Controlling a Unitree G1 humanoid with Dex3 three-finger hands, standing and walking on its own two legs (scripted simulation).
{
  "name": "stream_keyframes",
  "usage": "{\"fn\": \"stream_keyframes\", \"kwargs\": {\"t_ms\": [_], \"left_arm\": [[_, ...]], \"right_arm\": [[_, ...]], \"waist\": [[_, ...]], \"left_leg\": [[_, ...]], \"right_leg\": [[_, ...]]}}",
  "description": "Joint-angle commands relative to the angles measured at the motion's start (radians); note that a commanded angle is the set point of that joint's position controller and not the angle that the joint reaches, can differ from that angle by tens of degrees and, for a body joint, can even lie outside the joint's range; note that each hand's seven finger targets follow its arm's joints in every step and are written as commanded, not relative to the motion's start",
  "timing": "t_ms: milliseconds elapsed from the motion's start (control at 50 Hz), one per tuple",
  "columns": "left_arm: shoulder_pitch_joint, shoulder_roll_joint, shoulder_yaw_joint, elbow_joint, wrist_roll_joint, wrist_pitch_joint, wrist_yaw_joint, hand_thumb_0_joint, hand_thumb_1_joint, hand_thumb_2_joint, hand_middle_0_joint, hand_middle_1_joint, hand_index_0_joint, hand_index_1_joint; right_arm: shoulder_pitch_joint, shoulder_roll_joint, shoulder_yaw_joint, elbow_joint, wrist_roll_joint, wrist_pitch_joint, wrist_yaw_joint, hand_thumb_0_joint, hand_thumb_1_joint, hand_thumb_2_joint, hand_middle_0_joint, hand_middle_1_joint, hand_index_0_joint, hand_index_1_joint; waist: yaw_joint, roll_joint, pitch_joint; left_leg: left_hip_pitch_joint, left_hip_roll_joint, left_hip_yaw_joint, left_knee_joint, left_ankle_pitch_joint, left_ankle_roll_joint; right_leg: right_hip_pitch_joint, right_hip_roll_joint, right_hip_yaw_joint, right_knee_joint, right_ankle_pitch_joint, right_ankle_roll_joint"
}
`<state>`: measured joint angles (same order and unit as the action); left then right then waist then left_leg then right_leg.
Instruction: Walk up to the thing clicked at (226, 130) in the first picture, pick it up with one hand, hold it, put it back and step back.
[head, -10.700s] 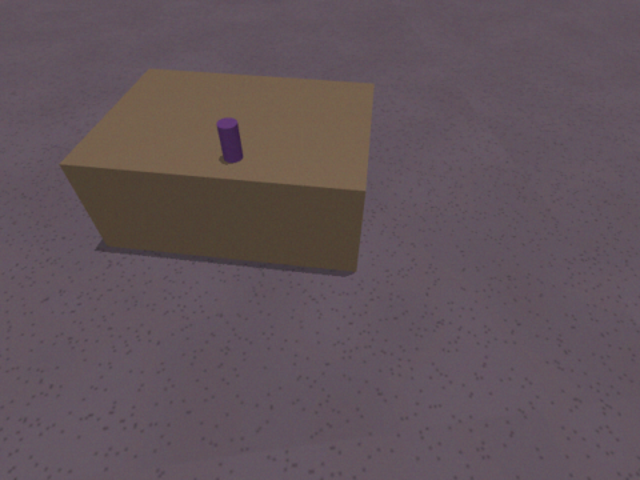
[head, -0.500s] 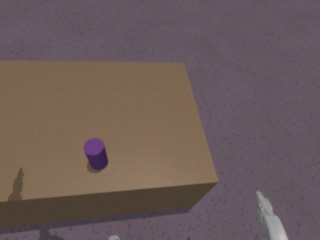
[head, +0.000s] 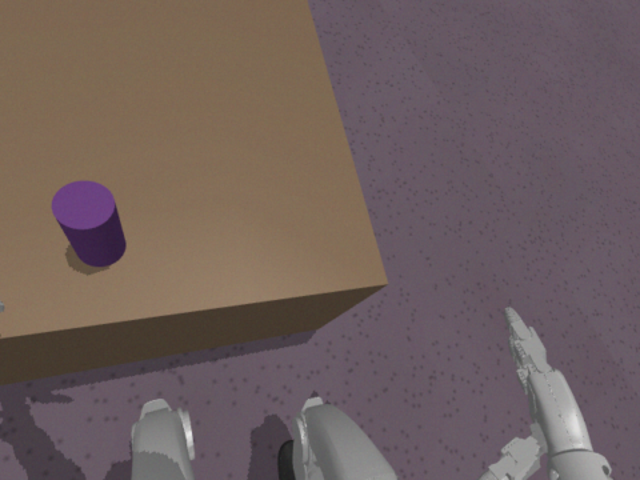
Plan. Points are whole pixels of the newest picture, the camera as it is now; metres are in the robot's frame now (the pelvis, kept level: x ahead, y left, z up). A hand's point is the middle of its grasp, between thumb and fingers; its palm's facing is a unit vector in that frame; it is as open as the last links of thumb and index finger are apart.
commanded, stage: approach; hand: left
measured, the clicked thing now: (93, 227) +0.49 +0.21 -0.16
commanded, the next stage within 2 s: close in in 0.10 s
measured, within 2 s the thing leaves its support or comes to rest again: neither
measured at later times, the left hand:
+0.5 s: hand (62, 262) +0.45 +0.25 -0.18, palm faces +0.13 -0.99 +0.05, open 17.4 cm
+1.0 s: hand (101, 246) +0.46 +0.20 -0.17, palm faces +0.17 -0.99 +0.03, open 17.3 cm
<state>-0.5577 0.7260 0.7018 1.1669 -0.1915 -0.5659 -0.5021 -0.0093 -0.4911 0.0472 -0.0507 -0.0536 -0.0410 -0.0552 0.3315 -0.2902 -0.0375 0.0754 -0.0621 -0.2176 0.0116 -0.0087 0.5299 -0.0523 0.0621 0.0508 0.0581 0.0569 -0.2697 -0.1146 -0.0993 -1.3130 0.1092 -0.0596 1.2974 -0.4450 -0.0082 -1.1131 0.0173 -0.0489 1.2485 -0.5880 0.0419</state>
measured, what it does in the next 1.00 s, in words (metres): lowers itself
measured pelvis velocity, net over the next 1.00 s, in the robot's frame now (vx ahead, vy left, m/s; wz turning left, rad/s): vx -0.02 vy -0.01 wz -0.04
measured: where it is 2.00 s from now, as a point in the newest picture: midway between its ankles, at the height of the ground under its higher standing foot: outside the picture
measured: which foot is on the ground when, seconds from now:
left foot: down 0.00-1.00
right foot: down 0.00-1.00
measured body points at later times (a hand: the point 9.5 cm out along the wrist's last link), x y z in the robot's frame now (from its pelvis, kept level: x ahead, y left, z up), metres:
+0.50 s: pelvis -0.04 +0.00 -0.11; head +0.16 +0.12 +0.28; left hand +0.43 +0.30 -0.18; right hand +0.14 -0.25 +0.02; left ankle +0.07 +0.12 -0.61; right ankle +0.00 -0.15 -0.61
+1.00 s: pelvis -0.02 -0.01 -0.09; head +0.18 +0.08 +0.30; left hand +0.45 +0.25 -0.16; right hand +0.16 -0.26 +0.02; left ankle +0.07 +0.12 -0.61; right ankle +0.00 -0.15 -0.61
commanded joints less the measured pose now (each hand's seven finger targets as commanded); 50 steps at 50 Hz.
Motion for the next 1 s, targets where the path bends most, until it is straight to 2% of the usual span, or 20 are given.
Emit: {"fn": "stream_keyframes", "kwargs": {"t_ms": [0,60,160,200,300,340,380,400,480,580,600,620,640,700,720,760,800,840,900,980], "left_arm": [[-0.274,0.323,0.026,-0.191,0.001,-0.120,0.029,0.000,-0.506,0.043,-0.064,-0.042,-0.042,-0.061],[-0.269,0.279,-0.002,-0.142,-0.001,-0.138,0.035,0.000,-0.518,0.041,-0.060,-0.054,-0.045,-0.066],[-0.260,0.196,-0.063,-0.096,0.021,-0.159,0.065,0.000,-0.533,0.043,-0.047,-0.071,-0.048,-0.070],[-0.274,0.219,-0.047,-0.120,0.027,-0.176,0.093,0.000,-0.538,0.020,-0.036,-0.076,-0.053,-0.059],[-0.354,0.290,0.015,-0.248,0.047,-0.210,0.173,0.000,-0.547,0.038,-0.043,-0.088,-0.062,-0.070],[-0.366,0.283,-0.011,-0.297,0.079,-0.206,0.202,0.000,-0.535,0.043,-0.048,-0.089,-0.067,-0.072],[-0.353,0.176,-0.096,-0.246,0.106,-0.178,0.216,0.000,-0.511,0.049,-0.046,-0.089,-0.066,-0.071],[-0.360,0.138,-0.130,-0.264,0.105,-0.162,0.222,0.000,-0.540,0.049,-0.049,-0.093,-0.069,-0.075],[-0.388,0.125,-0.176,-0.321,0.118,-0.101,0.261,0.000,-0.575,0.010,-0.060,-0.089,-0.090,-0.062],[-0.342,0.099,-0.128,-0.308,0.103,-0.090,0.353,0.000,-0.572,0.011,-0.064,-0.074,-0.090,-0.051],[-0.348,0.071,-0.138,-0.302,0.106,-0.091,0.361,0.000,-0.562,0.020,-0.062,-0.073,-0.085,-0.053],[-0.322,0.091,-0.128,-0.309,0.114,-0.097,0.368,0.000,-0.551,0.022,-0.058,-0.066,-0.079,-0.048],[-0.317,0.064,-0.135,-0.291,0.120,-0.101,0.370,0.000,-0.530,0.020,-0.056,-0.062,-0.078,-0.042],[-0.273,0.087,-0.106,-0.289,0.132,-0.117,0.386,0.000,-0.538,0.032,-0.055,-0.067,-0.076,-0.048],[-0.268,0.042,-0.121,-0.268,0.127,-0.121,0.383,0.000,-0.539,0.042,-0.055,-0.071,-0.075,-0.053],[-0.266,0.077,-0.092,-0.290,0.119,-0.129,0.388,0.000,-0.502,0.064,-0.058,-0.077,-0.076,-0.062],[-0.279,0.058,-0.099,-0.323,0.116,-0.131,0.392,0.000,-0.510,0.082,-0.063,-0.084,-0.077,-0.073],[-0.290,0.016,-0.133,-0.335,0.124,-0.130,0.397,0.000,-0.523,0.096,-0.055,-0.079,-0.067,-0.072],[-0.323,0.011,-0.161,-0.373,0.139,-0.137,0.404,0.000,-0.488,0.090,-0.060,-0.068,-0.069,-0.062],[-0.327,-0.043,-0.209,-0.351,0.150,-0.131,0.422,0.000,-0.611,0.056,-0.115,-0.048,-0.107,-0.059]], "right_arm": [[0.032,-0.165,-0.097,-0.183,-0.003,-0.046,-0.002,0.000,0.507,-0.061,0.049,0.050,0.049,0.050],[0.037,-0.183,-0.119,-0.251,-0.005,-0.053,0.002,0.000,0.514,-0.058,0.049,0.050,0.049,0.050],[0.072,-0.231,-0.179,-0.383,0.001,-0.062,0.009,0.000,0.536,-0.049,0.049,0.050,0.049,0.050],[0.109,-0.258,-0.209,-0.475,0.008,-0.064,0.013,0.000,0.557,-0.042,0.049,0.050,0.049,0.050],[0.188,-0.256,-0.251,-0.543,0.018,-0.042,0.040,0.000,0.542,-0.046,0.049,0.050,0.049,0.050],[0.194,-0.253,-0.260,-0.599,0.016,-0.023,0.048,0.000,0.538,-0.047,0.049,0.050,0.049,0.050],[0.216,-0.209,-0.227,-0.582,0.015,0.000,0.054,0.000,0.542,-0.046,0.049,0.050,0.049,0.050],[0.205,-0.218,-0.231,-0.610,0.019,0.010,0.053,0.000,0.545,-0.046,0.049,0.050,0.049,0.050],[0.172,-0.246,-0.238,-0.671,0.023,0.045,0.043,0.000,0.552,-0.042,0.050,0.050,0.050,0.050],[0.217,-0.227,-0.252,-0.604,0.021,0.074,0.051,0.000,0.544,-0.044,0.050,0.050,0.050,0.050],[0.217,-0.214,-0.243,-0.590,0.021,0.077,0.055,0.000,0.537,-0.047,0.050,0.050,0.050,0.050],[0.197,-0.219,-0.247,-0.629,0.025,0.076,0.060,0.000,0.536,-0.047,0.050,0.050,0.050,0.050],[0.210,-0.215,-0.244,-0.651,0.026,0.077,0.063,0.000,0.538,-0.046,0.050,0.050,0.050,0.050],[0.232,-0.205,-0.216,-0.733,0.024,0.084,0.074,0.000,0.540,-0.046,0.050,0.050,0.050,0.050],[0.253,-0.190,-0.206,-0.702,0.021,0.091,0.077,0.000,0.540,-0.047,0.050,0.050,0.050,0.050],[0.245,-0.204,-0.233,-0.700,0.028,0.095,0.080,0.000,0.539,-0.048,0.050,0.050,0.050,0.050],[0.240,-0.215,-0.251,-0.713,0.023,0.099,0.082,0.000,0.532,-0.051,0.050,0.050,0.050,0.050],[0.259,-0.200,-0.248,-0.694,0.024,0.105,0.086,0.000,0.533,-0.052,0.050,0.050,0.050,0.050],[0.246,-0.193,-0.240,-0.677,0.018,0.113,0.085,0.000,0.529,-0.053,0.050,0.050,0.050,0.050],[0.216,-0.183,-0.230,-0.630,0.013,0.122,0.085,0.000,0.520,-0.058,0.050,0.050,0.049,0.050]], "waist": [[0.042,0.521,-0.550],[0.007,0.522,-0.575],[-0.051,0.470,-0.560],[-0.067,0.427,-0.571],[-0.069,0.491,-0.651],[-0.057,0.553,-0.649],[-0.078,0.584,-0.569],[-0.076,0.584,-0.556],[-0.065,0.600,-0.533],[-0.063,0.508,-0.474],[-0.068,0.492,-0.484],[-0.059,0.476,-0.522],[-0.078,0.447,-0.546],[-0.069,0.379,-0.604],[-0.074,0.363,-0.600],[-0.057,0.375,-0.623],[-0.056,0.414,-0.650],[-0.065,0.444,-0.642],[-0.064,0.482,-0.617],[-0.065,0.486,-0.569]], "left_leg": [[0.614,-0.031,-0.034,-0.035,0.300,0.001],[0.556,-0.022,-0.045,0.026,0.287,0.003],[0.436,-0.016,-0.070,0.089,0.154,0.003],[0.374,-0.019,-0.072,0.119,0.082,0.010],[0.362,-0.025,-0.077,0.177,0.087,0.011],[0.378,-0.024,-0.084,0.150,-0.021,-0.002],[0.353,-0.026,-0.081,0.136,-0.104,-0.008],[0.347,-0.025,-0.091,0.122,-0.150,-0.011],[0.358,-0.027,-0.098,0.101,-0.227,-0.021],[0.263,-0.041,-0.060,0.161,-0.100,0.000],[0.270,-0.040,-0.062,0.171,-0.055,0.004],[0.273,-0.040,-0.057,0.185,-0.011,0.009],[0.282,-0.036,-0.062,0.194,0.051,0.012],[0.238,-0.041,-0.043,0.218,0.148,0.026],[0.233,-0.041,-0.043,0.222,0.169,0.029],[0.228,-0.041,-0.037,0.221,0.154,0.031],[0.271,-0.038,-0.039,0.210,0.148,0.024],[0.289,-0.037,-0.037,0.203,0.141,0.020],[0.311,-0.034,-0.037,0.186,0.122,0.013],[0.295,-0.033,-0.037,0.182,0.087,0.012]], "right_leg": [[-0.154,0.026,-0.018,-0.033,0.249,-0.076],[-0.228,0.035,-0.030,0.026,0.228,-0.081],[-0.345,0.050,-0.055,0.121,0.154,-0.090],[-0.343,0.053,-0.053,0.144,0.128,-0.086],[-0.366,0.050,-0.048,0.217,0.130,-0.080],[-0.396,0.043,-0.036,0.221,0.054,-0.079],[-0.434,0.037,-0.026,0.202,0.000,-0.075],[-0.456,0.039,-0.033,0.211,-0.028,-0.076],[-0.486,0.033,-0.039,0.210,-0.061,-0.077],[-0.442,0.037,-0.024,0.184,-0.004,-0.070],[-0.444,0.040,-0.030,0.194,0.027,-0.070],[-0.417,0.044,-0.030,0.204,0.057,-0.071],[-0.397,0.048,-0.039,0.210,0.111,-0.069],[-0.268,0.050,-0.018,0.190,0.215,-0.058],[-0.264,0.052,-0.019,0.193,0.237,-0.057],[-0.253,0.052,-0.003,0.186,0.227,-0.054],[-0.265,0.054,-0.006,0.189,0.207,-0.059],[-0.283,0.053,-0.005,0.185,0.199,-0.061],[-0.295,0.053,-0.003,0.176,0.178,-0.064],[-0.327,0.052,-0.002,0.175,0.151,-0.065]]}}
